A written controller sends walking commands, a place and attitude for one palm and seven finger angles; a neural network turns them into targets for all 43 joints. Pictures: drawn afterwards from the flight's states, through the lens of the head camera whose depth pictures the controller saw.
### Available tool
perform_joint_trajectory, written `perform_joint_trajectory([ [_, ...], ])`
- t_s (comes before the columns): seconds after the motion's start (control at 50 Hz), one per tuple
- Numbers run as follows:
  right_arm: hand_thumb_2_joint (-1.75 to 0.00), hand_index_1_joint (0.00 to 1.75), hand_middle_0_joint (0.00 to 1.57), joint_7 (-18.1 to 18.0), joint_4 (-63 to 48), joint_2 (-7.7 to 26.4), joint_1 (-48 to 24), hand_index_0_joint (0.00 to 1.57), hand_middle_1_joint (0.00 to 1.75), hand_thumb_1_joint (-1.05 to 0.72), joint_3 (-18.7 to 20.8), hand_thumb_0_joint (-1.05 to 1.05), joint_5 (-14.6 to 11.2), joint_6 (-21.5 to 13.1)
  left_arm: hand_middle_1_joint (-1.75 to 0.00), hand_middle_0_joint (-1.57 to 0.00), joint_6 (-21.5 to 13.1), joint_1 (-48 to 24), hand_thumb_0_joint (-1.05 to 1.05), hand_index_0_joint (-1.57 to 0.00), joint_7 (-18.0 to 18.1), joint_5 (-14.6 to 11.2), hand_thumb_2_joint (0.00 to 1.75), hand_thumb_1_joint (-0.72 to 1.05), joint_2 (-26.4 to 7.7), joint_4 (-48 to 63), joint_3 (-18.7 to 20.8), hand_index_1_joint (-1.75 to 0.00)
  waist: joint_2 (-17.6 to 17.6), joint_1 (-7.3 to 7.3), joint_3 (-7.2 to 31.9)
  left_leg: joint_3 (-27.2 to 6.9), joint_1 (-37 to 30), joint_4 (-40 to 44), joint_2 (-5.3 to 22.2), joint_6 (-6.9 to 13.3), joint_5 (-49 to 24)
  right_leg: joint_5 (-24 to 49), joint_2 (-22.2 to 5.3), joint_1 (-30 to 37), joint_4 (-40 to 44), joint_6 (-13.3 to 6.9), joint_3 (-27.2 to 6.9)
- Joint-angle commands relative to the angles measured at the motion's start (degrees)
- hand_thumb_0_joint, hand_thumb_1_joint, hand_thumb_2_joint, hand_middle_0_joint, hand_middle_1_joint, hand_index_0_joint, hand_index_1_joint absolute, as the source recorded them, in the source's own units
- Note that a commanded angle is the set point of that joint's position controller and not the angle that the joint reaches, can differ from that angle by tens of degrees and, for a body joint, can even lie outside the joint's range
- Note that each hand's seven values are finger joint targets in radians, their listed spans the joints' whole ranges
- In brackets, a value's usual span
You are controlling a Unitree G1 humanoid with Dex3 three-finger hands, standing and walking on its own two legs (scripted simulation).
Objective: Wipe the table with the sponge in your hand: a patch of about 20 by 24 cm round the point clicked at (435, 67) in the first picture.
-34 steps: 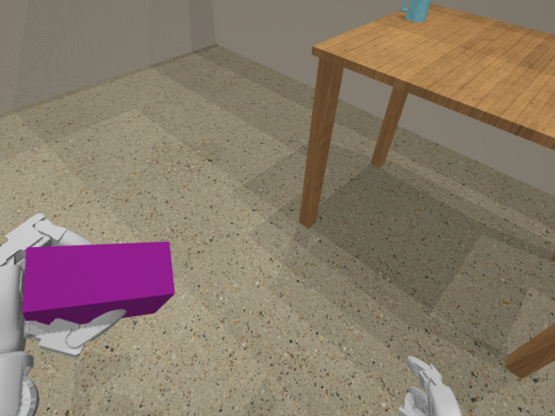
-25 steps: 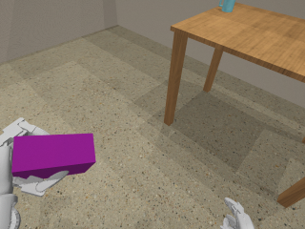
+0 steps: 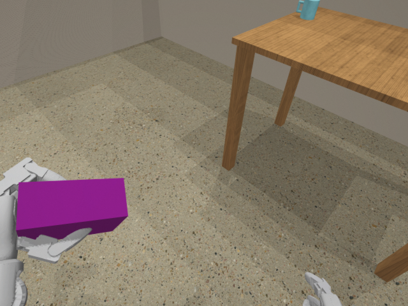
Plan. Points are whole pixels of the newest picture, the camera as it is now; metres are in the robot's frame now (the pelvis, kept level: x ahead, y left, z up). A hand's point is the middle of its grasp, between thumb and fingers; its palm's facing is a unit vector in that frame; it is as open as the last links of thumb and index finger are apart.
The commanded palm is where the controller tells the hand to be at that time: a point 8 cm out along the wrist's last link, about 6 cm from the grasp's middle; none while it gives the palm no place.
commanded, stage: walk to a spot facing it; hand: left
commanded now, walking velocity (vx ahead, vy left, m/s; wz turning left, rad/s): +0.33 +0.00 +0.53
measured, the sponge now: (89, 209) +0.23 +0.19 +0.14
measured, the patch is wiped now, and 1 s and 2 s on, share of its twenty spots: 0.00 0.00 0.00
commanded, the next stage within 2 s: turn to face it in 1.92 s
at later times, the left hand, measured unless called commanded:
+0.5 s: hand (39, 182) +0.25 +0.27 +0.18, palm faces +0.51 -0.75 -0.43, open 9.8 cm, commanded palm +0.20 +0.30 +0.18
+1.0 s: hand (49, 136) +0.35 +0.29 +0.18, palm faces +0.68 -0.57 -0.47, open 9.8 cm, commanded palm +0.28 +0.32 +0.18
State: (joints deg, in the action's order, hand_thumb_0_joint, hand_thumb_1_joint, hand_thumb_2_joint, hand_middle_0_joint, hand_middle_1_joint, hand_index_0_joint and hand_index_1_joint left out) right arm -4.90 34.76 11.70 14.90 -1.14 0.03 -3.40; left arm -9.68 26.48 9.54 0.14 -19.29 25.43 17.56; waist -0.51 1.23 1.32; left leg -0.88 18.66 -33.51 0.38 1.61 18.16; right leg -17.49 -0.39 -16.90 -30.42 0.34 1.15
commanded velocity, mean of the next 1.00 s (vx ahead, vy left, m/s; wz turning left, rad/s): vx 0.35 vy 0.00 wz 0.41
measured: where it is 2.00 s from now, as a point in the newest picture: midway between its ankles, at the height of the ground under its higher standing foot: (187, 261)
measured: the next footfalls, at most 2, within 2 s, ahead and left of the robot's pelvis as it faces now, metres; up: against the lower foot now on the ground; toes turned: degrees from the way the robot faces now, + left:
right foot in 0.56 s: +0.20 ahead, -0.11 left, +0.00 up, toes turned +3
left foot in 1.04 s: +0.32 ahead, +0.16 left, +0.00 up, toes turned +33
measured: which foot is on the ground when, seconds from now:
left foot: down 0.00-0.58, up 0.60-1.00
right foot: down 0.00-0.16, up 0.18-0.54, down 0.56-1.00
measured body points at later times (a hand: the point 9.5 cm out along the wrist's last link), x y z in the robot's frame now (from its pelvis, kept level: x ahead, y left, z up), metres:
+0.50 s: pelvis +0.09 +0.00 +0.01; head +0.10 +0.01 +0.46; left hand +0.22 +0.30 +0.20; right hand +0.26 -0.18 -0.10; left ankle +0.05 +0.12 -0.73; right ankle +0.14 -0.13 -0.70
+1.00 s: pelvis +0.24 +0.00 -0.01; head +0.28 +0.01 +0.44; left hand +0.31 +0.32 +0.21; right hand +0.48 -0.18 -0.10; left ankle +0.29 +0.15 -0.72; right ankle +0.16 -0.11 -0.73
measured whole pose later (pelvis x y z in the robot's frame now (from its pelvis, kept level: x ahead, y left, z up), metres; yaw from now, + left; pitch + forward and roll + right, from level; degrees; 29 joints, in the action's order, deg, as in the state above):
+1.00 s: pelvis +0.24 +0.00 -0.01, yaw +22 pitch +0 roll +4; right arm -4.0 31.4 14.0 12.8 2.6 -0.2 -1.1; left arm -11.9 29.4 10.7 -0.8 -22.1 35.4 22.4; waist 3.6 -1.0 -5.3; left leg 13.7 26.1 -35.4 2.6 0.1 12.8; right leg -27.4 -9.5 -4.9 -34.6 0.3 16.9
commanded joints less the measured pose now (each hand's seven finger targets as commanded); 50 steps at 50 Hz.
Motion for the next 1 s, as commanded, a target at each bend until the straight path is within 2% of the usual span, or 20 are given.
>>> perform_joint_trajectory([
  [0.0, -0.9, 0.3, 0.2, -0.32, -8.9, 6.42, -6.86, 0.2, 0.3, -0.9, 2.8, 0.0, 0.59, -3.19, -1.6, -1.2, -3.64, -5.17, 0.0, -1.2, 1.6, -0.59, 1.3, 0.1, -11.48, 14.19, 9.19, -1.6, 3.82, -0.64, 1.34, -3.49, 11.95, 0.31, 1.53, 2.17, 10.36, -15.39, -10.39, 7.09, 6.43, -5.38, -10.46],
  [0.06, -0.9, 0.3, 0.2, 0.09, -8.11, 5.28, -5.98, 0.2, 0.3, -0.9, 2.78, 0.0, 0.48, -3.62, -1.6, -1.2, -4.52, -3.8, 0.0, -1.2, 1.76, -1.06, 1.3, 0.1, -11.01, 13.96, 9.1, -1.6, 8.46, -0.74, 4.24, 2.77, 10.31, -6.73, -0.13, 0.38, 4.49, -8.51, -18.0, 10.47, 6.01, -8.53, -15.23],
  [0.1, -0.9, 0.3, 0.2, 0.09, -8.06, 5.84, -5.29, 0.2, 0.3, -0.9, 2.86, 0.0, 0.36, -3.04, -1.6, -1.2, -3.84, -2.36, 0.0, -1.2, 1.29, -1.31, 1.3, 0.1, -9.7, 12.32, 8.12, -1.6, 2.61, 0.41, 1.57, 0.39, -0.43, 2.08, 1.51, 1.43, 9.94, -21.01, -13.93, -4.1, 1.26, -5.41, -7.8],
  [0.12, -0.9, 0.3, 0.2, -0.2, -8.15, 6.34, -5.45, 0.2, 0.3, -0.9, 2.56, 0.0, 0.15, -2.74, -1.6, -1.2, -3.89, -3.29, 0.0, -1.2, 0.88, -1.15, 1.3, 0.1, -9.18, 14.12, 7.01, -1.6, -6.39, 1.04, -2.13, -8.62, -3.28, 10.55, 5.21, 4.09, 16.86, -21.99, -7.03, -11.93, -8.72, -2.33, -1.88],
  [0.14, -0.9, 0.3, 0.2, -0.18, -8.04, 7.54, -5.57, 0.2, 0.3, -0.9, 2.83, 0.0, 0.03, -2.91, -1.6, -1.2, -4.66, -4.47, 0.0, -1.2, 0.93, -0.97, 1.3, 0.1, -9.0, 16.09, 7.5, -1.6, -21.47, 1.33, -2.97, -29.91, -5.15, 20.23, 16.1, 9.15, 22.86, -19.86, 1.1, -18.21, -25.42, 1.08, 4.99],
  [0.16, -0.9, 0.3, 0.2, -0.11, -7.9, 5.77, -5.59, 0.2, 0.3, -0.9, 2.39, 0.0, 0.15, -3.61, -1.6, -1.2, -5.12, -6.18, 0.0, -1.2, 1.12, 0.63, 1.3, 0.1, -10.59, 14.74, 7.85, -1.6, -17.91, 1.41, -4.86, -38.8, -2.55, 23.52, 20.18, 12.06, 26.02, -16.25, -1.88, -20.17, -33.6, 0.29, -1.01],
  [0.18, -0.9, 0.3, 0.2, -0.04, -6.99, 5.45, -5.67, 0.2, 0.3, -0.9, 2.18, 0.0, 0.81, -4.19, -1.6, -1.2, -5.67, -8.38, 0.0, -1.2, 1.09, 1.02, 1.3, 0.1, -11.86, 14.67, 8.57, -1.6, -11.84, 1.07, -5.99, -39.53, -2.79, 22.8, 20.34, 12.92, 21.72, -13.41, -3.97, -21.96, -35.75, 0.25, -3.51],
  [0.22, -0.9, 0.3, 0.2, 0.3, -5.85, 6.64, -5.57, 0.2, 0.3, -0.9, 3.28, 0.0, 1.07, -5.24, -1.6, -1.2, -6.49, -11.29, 0.0, -1.2, 0.76, 1.08, 1.3, 0.1, -11.16, 17.63, 7.37, -1.6, -6.97, 0.31, -3.42, -32.49, -8.21, 17.73, 18.23, 12.79, 4.82, -12.71, -4.0, -22.39, -34.08, 1.1, -3.18],
  [0.28, -0.9, 0.3, 0.2, 1.02, -4.8, 6.24, -4.31, 0.2, 0.3, -0.9, 3.43, 0.0, 0.45, -6.04, -1.6, -1.2, -5.95, -5.93, 0.0, -1.2, 0.18, 0.2, 1.3, 0.1, -8.83, 17.63, 5.88, -1.6, -11.72, -0.35, 0.39, -20.73, -10.83, 16.45, 13.07, 10.9, -2.12, -7.07, -2.94, -18.07, -30.34, 1.84, 1.18],
  [0.44, -0.9, 0.3, 0.2, 0.8, -4.89, 5.89, -5.03, 0.2, 0.3, -0.9, 3.33, 0.0, 0.82, -5.58, -1.6, -1.2, -5.34, -1.41, 0.0, -1.2, -0.85, -1.28, 1.3, 0.1, -9.28, 14.49, 7.58, -1.6, -12.18, -0.41, 2.51, -14.42, -10.48, 13.9, 11.12, 9.31, -12.66, -6.08, -0.52, -7.86, -11.08, 2.49, 6.93],
  [0.5, -0.9, 0.3, 0.2, 0.52, -5.4, 5.58, -6.33, 0.2, 0.3, -0.9, 3.01, 0.0, 0.74, -4.37, -1.6, -1.2, -4.61, -1.75, 0.0, -1.2, -0.83, -1.18, 1.3, 0.1, -10.21, 13.24, 8.61, -1.6, -9.78, -1.29, 4.29, -11.19, -5.51, 6.84, 9.51, 6.98, -13.78, -0.1, 0.88, 5.81, 3.58, 1.7, 8.83],
  [0.52, -0.9, 0.3, 0.2, 0.55, -5.87, 5.34, -7.36, 0.2, 0.3, -0.9, 2.8, 0.0, 0.52, -3.92, -1.6, -1.2, -4.35, -2.69, 0.0, -1.2, -0.99, -1.21, 1.3, 0.1, -9.87, 13.3, 7.72, -1.6, -6.58, -1.69, 5.65, -9.27, 0.92, 0.97, 8.3, 5.78, -12.71, 1.41, -1.56, 15.5, 7.53, 0.66, 5.85],
  [0.54, -0.9, 0.3, 0.2, 0.64, -5.81, 4.42, -6.66, 0.2, 0.3, -0.9, 3.0, 0.0, 0.33, -3.43, -1.6, -1.2, -4.06, -3.39, 0.0, -1.2, -0.82, -0.63, 1.3, 0.1, -11.81, 12.79, 8.72, -1.6, 4.52, -1.87, 8.4, -4.69, 10.53, -12.44, 5.06, 3.9, -6.5, -1.9, -11.44, 25.4, 10.65, -3.05, -5.86],
  [0.56, -0.9, 0.3, 0.2, 0.5, -7.11, 4.3, -8.28, 0.2, 0.3, -0.9, 3.23, 0.0, 0.2, -3.21, -1.6, -1.2, -3.41, -4.4, 0.0, -1.2, -0.53, -0.77, 1.3, 0.1, -14.29, 12.12, 10.77, -1.6, 17.29, -2.29, 8.41, 1.52, 23.25, -30.28, -2.35, 0.63, 12.06, 0.99, -25.41, 29.43, 13.8, -9.17, -28.65],
  [0.58, -0.9, 0.3, 0.2, 0.32, -7.33, 5.69, -9.69, 0.2, 0.3, -0.9, 3.44, 0.0, 0.55, -3.12, -1.6, -1.2, -3.68, -6.02, 0.0, -1.2, -0.03, -1.52, 1.3, 0.1, -14.36, 13.07, 11.17, -1.6, 13.66, -2.31, 5.93, -1.97, 27.11, -39.75, -0.7, -0.7, 12.67, 3.9, -29.43, 26.36, 14.95, -10.65, -29.53],
  [0.64, -0.9, 0.3, 0.2, 1.04, -6.75, 5.95, -9.5, 0.2, 0.3, -0.9, 3.82, 0.0, 0.5, -1.83, -1.6, -1.2, -4.93, -0.14, 0.0, -1.2, -0.87, -1.09, 1.3, 0.1, -12.58, 10.35, 10.22, -1.6, 4.33, -1.53, -0.86, -2.34, 26.21, -45.26, 4.13, -2.5, 3.19, 6.3, -23.64, 15.52, 14.21, -9.23, -16.39],
  [0.72, -0.9, 0.3, 0.2, 1.03, -7.9, 5.56, -10.44, 0.2, 0.3, -0.9, 3.55, 0.0, 0.56, 0.08, -1.6, -1.2, -5.98, -3.98, 0.0, -1.2, -0.68, -0.93, 1.3, 0.1, -12.44, 14.3, 9.59, -1.6, 5.27, -0.8, -2.35, 1.85, 25.51, -39.56, 5.78, -3.7, -1.68, 19.73, -20.25, 13.05, 13.76, -6.85, 0.75],
  [0.88, -0.9, 0.3, 0.2, 1.17, -11.67, 4.45, -7.08, 0.2, 0.3, -0.9, 4.48, 0.0, 0.06, -0.75, -1.6, -1.2, -5.14, -0.03, 0.0, -1.2, 1.82, -1.4, 1.3, 0.1, -12.36, 18.13, 11.92, -1.6, 10.23, -3.56, 1.18, 14.75, 14.7, -8.86, 2.99, -2.2, -2.89, 40.14, -19.14, 19.42, 7.95, -6.57, 7.75],
  [0.96, -0.9, 0.3, 0.2, 0.37, -12.29, 4.55, -4.74, 0.2, 0.3, -0.9, 5.07, 0.0, -0.05, -0.95, -1.6, -1.2, -5.16, -1.72, 0.0, -1.2, 2.82, -1.66, 1.3, 0.1, -12.78, 21.27, 11.53, -1.6, 6.84, 0.3, 11.28, 19.52, -10.64, 5.28, -3.7, -0.22, -9.86, 45.5, -16.22, 12.82, -17.64, -2.05, 14.4],
  [0.98, -0.9, 0.3, 0.2, 0.09, -12.43, 4.88, -4.92, 0.2, 0.3, -0.9, 5.16, 0.0, 0.05, -0.97, -1.6, -1.2, -6.06, -2.32, 0.0, -1.2, 2.85, -1.44, 1.3, 0.1, -13.14, 21.82, 11.93, -1.6, 0.22, 1.04, 14.67, 11.81, -23.75, 5.58, 0.61, 2.58, -12.96, 32.9, -13.99, 2.77, -29.58, 0.07, 13.93],
])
